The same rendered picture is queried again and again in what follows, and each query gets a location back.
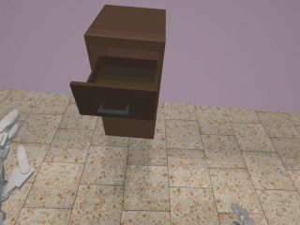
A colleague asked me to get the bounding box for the drawer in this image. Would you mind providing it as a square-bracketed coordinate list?
[69, 55, 158, 121]

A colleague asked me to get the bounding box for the robot right hand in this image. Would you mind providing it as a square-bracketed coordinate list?
[231, 203, 258, 225]

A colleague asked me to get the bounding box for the handle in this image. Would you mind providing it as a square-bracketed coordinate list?
[97, 102, 129, 118]

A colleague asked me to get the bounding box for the robot left hand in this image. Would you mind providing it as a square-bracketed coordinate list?
[0, 109, 35, 210]

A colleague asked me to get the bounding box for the cabinet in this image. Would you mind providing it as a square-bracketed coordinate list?
[83, 5, 166, 140]

